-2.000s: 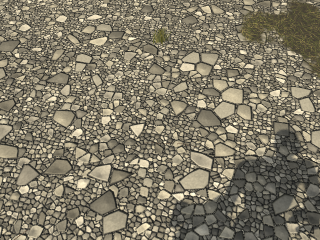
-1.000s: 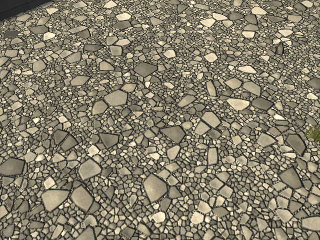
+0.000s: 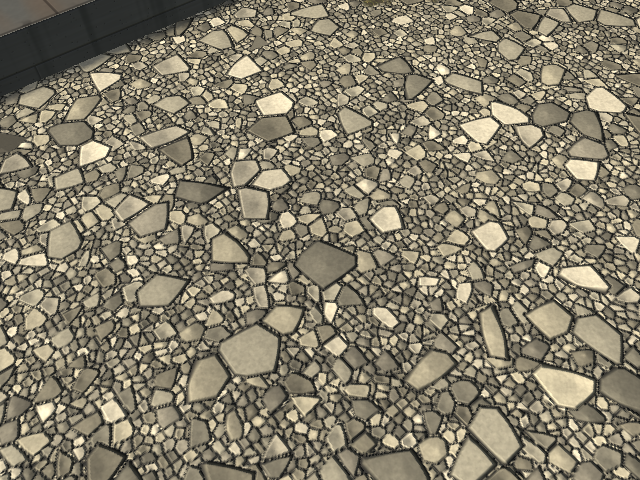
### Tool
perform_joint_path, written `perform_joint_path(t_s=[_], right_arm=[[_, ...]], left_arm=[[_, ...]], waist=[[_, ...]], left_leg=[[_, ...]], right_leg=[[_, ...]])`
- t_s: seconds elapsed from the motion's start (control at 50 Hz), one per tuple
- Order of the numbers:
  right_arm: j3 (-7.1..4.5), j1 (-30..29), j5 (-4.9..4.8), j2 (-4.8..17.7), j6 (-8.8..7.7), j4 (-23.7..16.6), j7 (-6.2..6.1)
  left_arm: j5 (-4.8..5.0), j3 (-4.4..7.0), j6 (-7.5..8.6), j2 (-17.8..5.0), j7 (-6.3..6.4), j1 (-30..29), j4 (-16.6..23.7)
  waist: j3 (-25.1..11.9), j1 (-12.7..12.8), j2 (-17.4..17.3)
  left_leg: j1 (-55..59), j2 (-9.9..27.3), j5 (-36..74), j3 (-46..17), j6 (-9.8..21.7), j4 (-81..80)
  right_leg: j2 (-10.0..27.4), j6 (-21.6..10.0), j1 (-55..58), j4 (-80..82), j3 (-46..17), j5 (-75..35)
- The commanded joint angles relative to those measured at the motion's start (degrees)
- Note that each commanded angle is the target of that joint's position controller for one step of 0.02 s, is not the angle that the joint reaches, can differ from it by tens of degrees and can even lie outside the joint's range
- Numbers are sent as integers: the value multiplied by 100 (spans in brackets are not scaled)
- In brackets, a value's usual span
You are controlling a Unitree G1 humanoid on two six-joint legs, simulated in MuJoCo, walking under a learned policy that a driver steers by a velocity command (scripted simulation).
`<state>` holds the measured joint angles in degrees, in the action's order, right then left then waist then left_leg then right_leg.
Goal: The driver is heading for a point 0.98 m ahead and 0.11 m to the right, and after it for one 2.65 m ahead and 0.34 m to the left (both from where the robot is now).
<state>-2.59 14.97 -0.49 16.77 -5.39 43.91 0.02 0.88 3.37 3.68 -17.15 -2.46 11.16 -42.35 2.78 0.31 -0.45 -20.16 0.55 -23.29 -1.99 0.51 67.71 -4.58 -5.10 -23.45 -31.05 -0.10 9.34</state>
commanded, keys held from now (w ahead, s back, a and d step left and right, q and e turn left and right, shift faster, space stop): w+e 0.44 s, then w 0.46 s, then w+q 0.10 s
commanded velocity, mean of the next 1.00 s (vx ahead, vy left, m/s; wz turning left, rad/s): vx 0.50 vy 0.00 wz -0.35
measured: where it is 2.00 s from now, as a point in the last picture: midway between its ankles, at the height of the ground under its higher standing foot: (407, 270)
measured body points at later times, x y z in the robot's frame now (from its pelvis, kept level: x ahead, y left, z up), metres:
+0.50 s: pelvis +0.29 +0.04 +0.01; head +0.31 +0.04 +0.46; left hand +0.46 +0.28 -0.11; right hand +0.36 -0.27 -0.08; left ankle +0.36 +0.13 -0.73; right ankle +0.17 -0.07 -0.64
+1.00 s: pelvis +0.52 -0.10 +0.01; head +0.55 -0.12 +0.46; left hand +0.75 +0.09 -0.08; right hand +0.48 -0.39 -0.12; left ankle +0.51 +0.07 -0.64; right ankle +0.53 -0.20 -0.73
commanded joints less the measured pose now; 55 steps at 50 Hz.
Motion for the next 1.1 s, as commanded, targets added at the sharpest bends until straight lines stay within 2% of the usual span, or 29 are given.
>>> perform_joint_path(t_s=[0.02,0.08,0.18,0.22,0.28,0.32,0.34,0.36,0.38,0.4,0.42,0.44,0.48,0.54,0.6,0.66,0.72,0.78,0.82,0.84,0.86,0.88,0.9,0.92,0.94,0.96,0.98,1.02,1.1], right_arm=[[-205,-306,112,763,-180,-655,-18],[-165,-213,154,560,-37,-661,-48],[-46,-1259,110,285,-63,-895,-15],[-62,-1551,39,348,-107,-969,33],[-147,-1592,-1,560,-180,-998,96],[-223,-1215,-16,687,-233,-909,98],[-300,-728,17,806,-258,-785,65],[-384,9,122,1066,-281,-718,16],[-515,634,212,1577,-206,-566,0],[-461,722,61,1239,-157,-496,48],[-347,448,38,821,-130,-574,33],[-290,179,77,676,-87,-600,19],[-193,-42,139,448,-76,-481,28],[-202,-16,82,462,-136,-301,65],[-268,13,32,705,-139,-141,67],[-281,112,-31,841,-71,3,52],[-294,484,-89,964,3,221,53],[-315,637,-138,1061,103,401,39],[-321,513,-164,1135,166,445,4],[-267,552,-136,1017,176,452,-15],[-129,534,34,721,146,290,-29],[67,1149,54,95,35,173,10],[-77,800,-70,708,-56,248,52],[-138,356,-208,884,-99,96,82],[-125,127,-185,814,-99,91,60],[-143,44,-103,761,-65,98,47],[-152,174,-97,691,11,154,52],[-118,330,-118,439,169,228,35],[-120,-148,-76,337,263,65,20]], left_arm=[[-87,149,41,-640,88,257,411],[-50,201,52,-784,178,262,450],[41,266,-30,-931,317,627,327],[67,279,-78,-947,338,843,252],[74,280,-141,-886,364,948,219],[47,291,-172,-861,366,821,264],[27,241,-173,-710,353,773,304],[-30,118,-148,-379,321,763,393],[68,-6,-91,11,320,1486,558],[134,34,-68,-427,328,1561,531],[129,154,-92,-851,329,1066,516],[71,176,-124,-871,335,681,586],[7,177,-123,-659,288,415,688],[45,98,-159,-308,236,457,699],[-37,14,-124,-177,203,40,832],[-31,-61,-31,-81,112,-482,916],[16,-69,16,-116,50,-995,1057],[30,-21,35,-257,6,-1186,1179],[-24,107,41,-474,22,-527,1007],[-48,251,21,-730,68,286,743],[-93,385,-26,-1168,154,1319,562],[-108,414,-43,-1559,148,1402,522],[-48,287,-30,-1026,132,1404,533],[-48,212,0,-834,133,1045,535],[-68,168,25,-693,126,714,544],[-110,133,53,-540,107,448,536],[-155,101,96,-406,100,288,525],[-145,129,212,-390,98,209,407],[-195,194,291,-525,180,311,144]], waist=[[-536,14,304],[-441,-107,362],[-287,288,487],[-281,407,525],[-309,337,613],[-367,80,770],[-615,-179,737],[-1306,-521,329],[-2108,-338,-1281],[-2011,-374,-1614],[-1231,-517,-930],[-773,-484,-532],[-293,-287,-529],[-210,-142,-608],[-157,-157,-396],[-95,-322,-352],[-18,-502,-369],[42,-416,-461],[-352,71,-471],[-871,443,-374],[-1685,830,296],[-2297,395,1723],[-2135,637,1106],[-1320,570,906],[-920,412,528],[-634,245,463],[-555,60,546],[-459,-95,532],[-125,-53,355]], left_leg=[[-1642,498,473,-372,-8,-308],[-1437,458,806,-187,-288,-1039],[-922,85,2635,-83,-499,-3150],[-743,-39,2846,-134,-494,-3545],[-623,-69,2449,-342,-346,-3979],[-133,-62,2053,-291,-137,-4161],[625,0,2047,-237,36,-4359],[1943,761,1748,-894,387,-4239],[3944,2080,706,-3242,1298,-4533],[3992,2431,-632,-4454,1464,-4959],[3337,2161,-819,-3659,1204,-5076],[2687,1900,-144,-2804,1005,-5111],[1748,1440,986,-1827,924,-5382],[1346,1277,1664,-1167,1072,-5719],[1407,1328,2307,-757,1214,-5892],[1381,1156,2597,-254,1092,-5922],[1574,1237,2612,-146,1009,-5848],[2036,1473,3035,-178,890,-5591],[2061,1339,4494,97,702,-4734],[1694,1075,4839,335,543,-3746],[477,779,3217,561,301,-1961],[-1550,-230,-772,315,-9,-125],[-2173,24,-999,-372,39,526],[-2512,275,-507,-297,106,576],[-2330,505,-3,-202,103,333],[-2123,647,331,-205,64,40],[-1766,760,565,-284,38,-93],[-1489,764,784,-336,-48,-274],[-1969,683,1816,-537,-166,-1147]], right_leg=[[1506,-1126,1667,1724,-2399,-438],[1321,-1192,1062,1871,-1873,-1288],[887,-774,677,1763,-1426,-788],[972,-720,813,1634,-1664,-513],[1173,-607,1369,1157,-2208,-287],[1210,-483,1485,758,-2445,-436],[983,-330,1367,282,-2329,-632],[665,-134,865,-1038,-1940,-278],[-198,285,-1039,-2956,-1066,1750],[168,376,-2008,-3938,-1011,2451],[425,417,-2252,-4281,-1039,1932],[613,456,-2160,-4266,-826,1498],[865,469,-1809,-3778,-791,1003],[910,496,-1517,-3184,-632,857],[987,553,-1615,-2195,-518,267],[963,542,-1272,-1100,-216,-607],[828,489,-993,-469,-35,-865],[727,268,-857,-70,10,-458],[465,35,273,306,246,-435],[391,-127,1511,345,280,-544],[1470,-490,3227,139,-947,-788],[2689,-1375,4585,879,-3688,402],[2614,-1305,4408,1233,-3992,1072],[2461,-1089,3751,1321,-3086,790],[2212,-944,3026,1445,-2413,223],[2034,-868,2435,1627,-1954,-223],[1903,-804,2029,1826,-1599,-509],[1882,-829,1595,2152,-1130,-821],[1841,-734,1585,2429,-308,-1240]])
